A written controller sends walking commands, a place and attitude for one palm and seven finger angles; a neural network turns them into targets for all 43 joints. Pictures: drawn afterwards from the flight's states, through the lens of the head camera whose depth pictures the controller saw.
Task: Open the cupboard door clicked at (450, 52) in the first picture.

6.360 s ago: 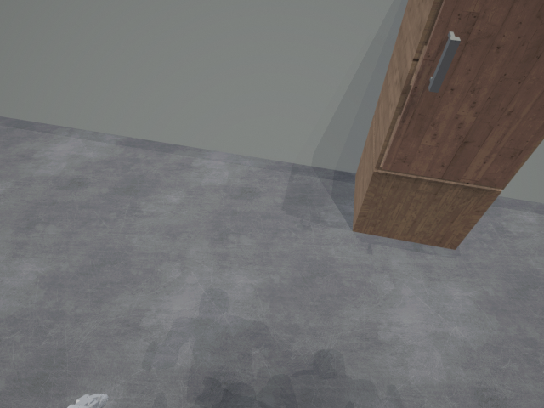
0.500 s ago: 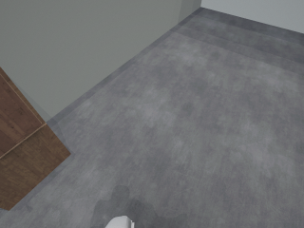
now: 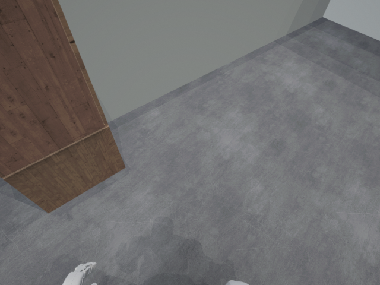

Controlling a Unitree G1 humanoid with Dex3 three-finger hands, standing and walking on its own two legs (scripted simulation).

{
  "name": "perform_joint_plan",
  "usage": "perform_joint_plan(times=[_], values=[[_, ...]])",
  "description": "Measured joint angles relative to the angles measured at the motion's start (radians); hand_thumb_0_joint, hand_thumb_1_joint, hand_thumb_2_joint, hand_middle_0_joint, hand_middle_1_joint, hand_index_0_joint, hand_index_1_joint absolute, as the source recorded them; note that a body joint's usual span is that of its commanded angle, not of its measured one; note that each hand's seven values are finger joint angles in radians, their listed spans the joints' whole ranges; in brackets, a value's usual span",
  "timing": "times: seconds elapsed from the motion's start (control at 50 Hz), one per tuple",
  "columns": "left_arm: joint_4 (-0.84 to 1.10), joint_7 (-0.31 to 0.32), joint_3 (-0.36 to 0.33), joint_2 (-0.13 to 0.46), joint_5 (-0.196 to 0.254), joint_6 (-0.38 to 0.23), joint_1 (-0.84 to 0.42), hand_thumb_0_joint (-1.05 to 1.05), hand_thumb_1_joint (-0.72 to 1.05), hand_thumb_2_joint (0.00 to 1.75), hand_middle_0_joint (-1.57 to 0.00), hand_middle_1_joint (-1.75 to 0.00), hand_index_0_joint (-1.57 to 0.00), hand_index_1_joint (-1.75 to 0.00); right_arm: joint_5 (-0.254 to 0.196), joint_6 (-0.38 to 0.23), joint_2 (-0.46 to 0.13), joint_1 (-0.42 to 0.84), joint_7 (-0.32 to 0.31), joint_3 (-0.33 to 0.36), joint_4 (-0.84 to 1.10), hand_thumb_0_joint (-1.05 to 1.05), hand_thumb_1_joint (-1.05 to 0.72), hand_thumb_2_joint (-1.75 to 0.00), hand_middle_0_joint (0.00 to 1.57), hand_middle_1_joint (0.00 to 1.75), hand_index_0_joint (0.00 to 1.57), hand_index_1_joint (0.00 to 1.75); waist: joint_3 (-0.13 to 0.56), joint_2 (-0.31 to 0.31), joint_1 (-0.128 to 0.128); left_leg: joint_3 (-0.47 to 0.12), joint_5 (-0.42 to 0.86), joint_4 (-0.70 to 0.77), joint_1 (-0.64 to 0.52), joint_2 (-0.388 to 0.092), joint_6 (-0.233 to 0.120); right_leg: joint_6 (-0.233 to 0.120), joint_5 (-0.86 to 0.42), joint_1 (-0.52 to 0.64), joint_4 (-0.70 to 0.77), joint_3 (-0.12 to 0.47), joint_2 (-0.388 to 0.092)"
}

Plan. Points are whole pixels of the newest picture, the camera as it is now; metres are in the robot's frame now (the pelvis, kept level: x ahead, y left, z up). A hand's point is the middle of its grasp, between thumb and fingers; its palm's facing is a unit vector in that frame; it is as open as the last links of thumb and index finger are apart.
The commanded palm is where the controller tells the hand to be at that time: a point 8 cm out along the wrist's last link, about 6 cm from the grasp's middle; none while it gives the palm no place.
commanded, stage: turn to face it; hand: left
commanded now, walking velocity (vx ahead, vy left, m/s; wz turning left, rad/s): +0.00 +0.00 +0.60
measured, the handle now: out of the picture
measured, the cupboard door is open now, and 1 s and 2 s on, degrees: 0 0 0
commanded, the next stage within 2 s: take the last steps up to it in 1.04 s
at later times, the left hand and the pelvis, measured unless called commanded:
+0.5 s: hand out of the picture -0.05 +0.20 -0.17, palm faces +0.36 -0.90 -0.26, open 7.4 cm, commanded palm none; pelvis -0.02 -0.01 -0.01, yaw +20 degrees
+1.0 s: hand out of the picture -0.05 +0.19 -0.15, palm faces +0.53 -0.80 -0.28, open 7.4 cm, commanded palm none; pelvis -0.03 -0.04 -0.01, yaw +32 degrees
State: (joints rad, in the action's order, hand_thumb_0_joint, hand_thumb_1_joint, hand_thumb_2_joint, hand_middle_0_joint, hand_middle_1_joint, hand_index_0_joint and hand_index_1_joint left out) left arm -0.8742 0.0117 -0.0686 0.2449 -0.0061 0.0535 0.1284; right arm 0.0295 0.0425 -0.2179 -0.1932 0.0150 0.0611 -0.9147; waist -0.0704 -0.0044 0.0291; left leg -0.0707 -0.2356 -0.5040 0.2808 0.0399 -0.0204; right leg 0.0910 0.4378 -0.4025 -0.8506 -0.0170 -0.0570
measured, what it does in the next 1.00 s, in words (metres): steps on the spot, turning left: right foot, then left foot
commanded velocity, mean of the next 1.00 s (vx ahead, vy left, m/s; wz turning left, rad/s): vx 0.00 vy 0.00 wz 0.48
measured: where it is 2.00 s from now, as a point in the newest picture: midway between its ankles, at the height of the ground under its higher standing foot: outside the picture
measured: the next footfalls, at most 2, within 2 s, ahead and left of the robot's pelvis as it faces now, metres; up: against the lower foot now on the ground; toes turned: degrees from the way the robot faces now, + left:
right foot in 0.08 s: +0.04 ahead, -0.13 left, +0.00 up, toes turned +1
left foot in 0.52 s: -0.02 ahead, +0.12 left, +0.00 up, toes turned +27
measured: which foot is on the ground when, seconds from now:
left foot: down 0.00-0.08, up 0.10-0.50, down 0.52-0.98, up 1.00-1.00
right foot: up 0.00-0.06, down 0.08-0.52, up 0.54-0.96, down 0.98-1.00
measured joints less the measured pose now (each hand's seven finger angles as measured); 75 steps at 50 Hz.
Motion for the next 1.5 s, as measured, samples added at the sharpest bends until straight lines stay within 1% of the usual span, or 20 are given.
perform_joint_plan(times=[0.06, 0.1, 0.16, 0.2, 0.26, 0.36, 0.46, 0.52, 0.56, 0.6, 0.68, 0.84, 0.96, 1.04, 1.1, 1.16, 1.26, 1.4, 1.44, 1.5], values=[[0.022, 0.001, 0.012, -0.019, 0.005, -0.015, -0.015, 0.00, 0.90, 0.90, -0.20, -0.29, -0.20, -0.30, -0.001, 0.010, -0.010, -0.017, 0.001, 0.009, -0.006, 0.01, -0.90, -0.89, 0.21, 0.30, 0.21, 0.30, 0.006, -0.019, 0.011, -0.037, -0.009, -0.036, 0.025, 0.012, 0.019, -0.011, -0.068, 0.079, 0.179, -0.006, 0.025], [0.034, 0.003, 0.021, -0.034, -0.001, -0.034, -0.014, 0.00, 0.90, 0.90, -0.20, -0.29, -0.20, -0.30, -0.008, 0.016, -0.022, -0.025, 0.002, 0.019, -0.009, 0.01, -0.90, -0.89, 0.21, 0.30, 0.21, 0.30, 0.009, -0.037, 0.010, -0.054, -0.066, -0.116, 0.063, 0.019, 0.035, -0.058, -0.134, 0.123, 0.274, -0.025, 0.031], [0.039, 0.005, 0.037, -0.057, -0.006, -0.041, 0.002, 0.00, 0.90, 0.90, -0.20, -0.29, -0.20, -0.30, -0.004, 0.033, -0.038, -0.032, 0.004, 0.033, -0.018, 0.01, -0.91, -0.89, 0.20, 0.30, 0.21, 0.30, 0.009, -0.046, 0.013, -0.012, -0.228, -0.411, 0.157, 0.023, 0.053, -0.108, -0.120, 0.142, 0.266, -0.066, 0.008], [0.033, 0.007, 0.042, -0.068, -0.008, -0.038, 0.019, 0.00, 0.90, 0.90, -0.21, -0.30, -0.20, -0.30, -0.002, 0.040, -0.049, -0.031, 0.011, 0.038, -0.021, 0.01, -0.91, -0.89, 0.20, 0.30, 0.20, 0.30, 0.007, -0.046, 0.014, 0.022, -0.207, -0.572, 0.201, 0.003, 0.068, -0.112, -0.126, 0.169, 0.293, -0.089, -0.008], [0.019, 0.008, 0.046, -0.074, -0.011, -0.037, 0.040, 0.00, 0.90, 0.90, -0.21, -0.30, -0.20, -0.30, -0.001, 0.045, -0.057, -0.028, 0.018, 0.039, -0.024, 0.01, -0.91, -0.89, 0.20, 0.30, 0.20, 0.30, 0.002, -0.038, 0.016, 0.053, -0.165, -0.661, 0.224, -0.037, 0.089, -0.110, -0.137, 0.197, 0.321, -0.127, -0.031], [-0.004, 0.006, 0.044, -0.065, -0.017, -0.036, 0.074, 0.00, 0.90, 0.90, -0.21, -0.30, -0.21, -0.30, -0.004, 0.055, -0.057, -0.005, 0.023, 0.032, -0.030, 0.01, -0.91, -0.90, 0.20, 0.30, 0.20, 0.30, -0.013, -0.011, -0.001, 0.086, -0.184, -0.530, 0.176, -0.081, 0.105, -0.102, -0.135, 0.215, 0.328, -0.186, -0.071], [-0.026, 0.002, 0.029, -0.030, -0.020, -0.029, 0.106, 0.00, 0.90, 0.90, -0.21, -0.30, -0.21, -0.30, -0.010, 0.045, -0.050, 0.040, 0.023, 0.017, -0.018, 0.01, -0.91, -0.90, 0.20, 0.30, 0.20, 0.30, -0.029, 0.018, -0.034, 0.135, -0.202, -0.309, 0.087, -0.085, 0.089, -0.080, -0.112, 0.199, 0.281, -0.241, -0.109], [-0.038, 0.000, 0.014, -0.001, -0.015, -0.019, 0.135, 0.00, 0.90, 0.90, -0.21, -0.30, -0.21, -0.30, -0.010, 0.024, -0.051, 0.056, 0.025, 0.007, 0.008, 0.01, -0.91, -0.90, 0.20, 0.30, 0.20, 0.30, -0.020, 0.030, -0.045, 0.165, -0.084, -0.113, 0.002, -0.078, 0.066, -0.055, -0.073, 0.167, 0.201, -0.272, -0.135], [-0.051, 0.000, 0.002, 0.028, -0.010, 0.000, 0.136, 0.00, 0.90, 0.90, -0.21, -0.30, -0.20, -0.30, -0.009, 0.002, -0.040, 0.071, 0.023, 0.004, 0.020, 0.01, -0.91, -0.90, 0.20, 0.30, 0.20, 0.30, -0.027, 0.060, -0.051, 0.163, -0.068, -0.135, 0.022, -0.056, 0.022, -0.031, 0.031, 0.098, 0.042, -0.207, -0.141], [-0.067, 0.007, -0.006, 0.042, -0.009, 0.021, 0.130, 0.00, 0.90, 0.90, -0.20, -0.30, -0.20, -0.30, -0.009, -0.012, -0.031, 0.073, 0.015, -0.005, 0.028, 0.01, -0.91, -0.89, 0.20, 0.30, 0.20, 0.30, -0.027, 0.064, -0.057, 0.150, -0.088, -0.149, 0.026, -0.053, -0.007, -0.020, 0.107, 0.027, -0.125, -0.127, -0.102], [-0.073, 0.000, -0.010, 0.044, -0.008, 0.021, 0.106, 0.00, 0.90, 0.90, -0.20, -0.29, -0.20, -0.30, -0.006, -0.013, -0.018, 0.060, -0.002, -0.015, 0.028, 0.01, -0.91, -0.89, 0.20, 0.30, 0.20, 0.30, -0.018, 0.048, -0.053, 0.112, -0.039, -0.066, -0.006, -0.040, -0.015, -0.010, 0.020, -0.054, -0.265, -0.058, -0.065], [-0.040, -0.002, 0.003, 0.008, -0.006, 0.009, 0.068, 0.00, 0.90, 0.90, -0.20, -0.29, -0.20, -0.30, -0.003, -0.003, 0.008, 0.028, 0.000, -0.020, 0.009, 0.01, -0.90, -0.89, 0.21, 0.30, 0.21, 0.30, 0.007, 0.012, -0.030, 0.048, 0.033, 0.025, -0.022, -0.018, -0.013, -0.007, -0.013, -0.023, -0.095, -0.020, -0.029], [-0.020, 0.002, 0.020, -0.032, 0.000, -0.016, 0.052, 0.00, 0.90, 0.90, -0.20, -0.29, -0.20, -0.30, -0.002, 0.009, 0.012, -0.003, 0.000, -0.009, -0.009, 0.01, -0.90, -0.89, 0.21, 0.30, 0.21, 0.30, 0.018, -0.018, -0.011, 0.007, 0.031, -0.020, 0.022, -0.004, 0.018, -0.025, -0.094, 0.117, 0.214, -0.033, 0.016], [-0.022, 0.005, 0.037, -0.068, -0.010, -0.040, 0.065, 0.00, 0.90, 0.90, -0.20, -0.29, -0.20, -0.30, -0.008, 0.029, -0.004, -0.021, -0.001, 0.010, -0.032, 0.01, -0.91, -0.89, 0.20, 0.30, 0.21, 0.30, 0.019, -0.047, -0.013, -0.005, -0.183, -0.278, 0.120, 0.009, 0.040, -0.104, -0.143, 0.147, 0.273, -0.066, 0.018], [-0.032, 0.007, 0.042, -0.086, -0.012, -0.037, 0.088, 0.00, 0.90, 0.90, -0.20, -0.30, -0.20, -0.30, -0.004, 0.042, -0.015, -0.029, 0.005, 0.020, -0.049, 0.01, -0.91, -0.89, 0.20, 0.30, 0.20, 0.30, 0.022, -0.045, -0.015, 0.019, -0.187, -0.527, 0.187, 0.000, 0.051, -0.118, -0.160, 0.169, 0.309, -0.082, 0.002], [-0.051, 0.008, 0.044, -0.094, -0.013, -0.036, 0.104, 0.00, 0.90, 0.90, -0.21, -0.30, -0.20, -0.30, -0.003, 0.042, -0.022, -0.038, 0.007, 0.025, -0.065, 0.01, -0.91, -0.89, 0.20, 0.30, 0.20, 0.30, 0.023, -0.040, -0.011, 0.033, -0.145, -0.614, 0.196, -0.031, 0.069, -0.117, -0.178, 0.185, 0.341, -0.104, -0.010], [-0.084, 0.007, 0.037, -0.087, -0.019, -0.053, 0.135, 0.00, 0.91, 0.90, -0.21, -0.30, -0.21, -0.30, 0.003, 0.041, -0.022, -0.052, 0.009, 0.020, -0.099, 0.01, -0.91, -0.90, 0.20, 0.30, 0.20, 0.30, 0.032, -0.019, -0.032, 0.060, -0.157, -0.492, 0.119, -0.080, 0.080, -0.113, -0.196, 0.197, 0.377, -0.136, -0.025], [-0.163, -0.004, 0.026, -0.054, -0.022, -0.063, 0.218, 0.00, 0.90, 0.90, -0.21, -0.30, -0.20, -0.30, -0.001, -0.005, -0.001, -0.041, 0.010, -0.003, -0.109, 0.01, -0.91, -0.90, 0.20, 0.30, 0.20, 0.30, 0.056, 0.022, -0.078, 0.139, -0.160, -0.091, -0.057, -0.090, 0.044, -0.082, -0.195, 0.196, 0.379, -0.159, -0.048], [-0.192, -0.007, 0.023, -0.045, -0.014, -0.049, 0.246, 0.00, 0.90, 0.90, -0.21, -0.30, -0.20, -0.30, -0.001, -0.035, 0.007, -0.040, 0.001, -0.009, -0.104, 0.01, -0.91, -0.90, 0.20, 0.30, 0.20, 0.30, 0.065, 0.023, -0.076, 0.143, -0.067, 0.005, -0.099, -0.089, 0.026, -0.072, -0.129, 0.167, 0.302, -0.151, -0.046], [-0.238, -0.014, 0.019, -0.031, -0.019, -0.017, 0.269, 0.00, 0.90, 0.90, -0.20, -0.29, -0.20, -0.30, 0.002, -0.059, 0.044, -0.055, -0.010, -0.022, -0.101, 0.01, -0.91, -0.90, 0.20, 0.30, 0.20, 0.30, 0.071, 0.045, -0.066, 0.165, -0.087, -0.005, -0.133, -0.083, 0.011, -0.080, -0.005, 0.083, 0.061, -0.098, -0.033]])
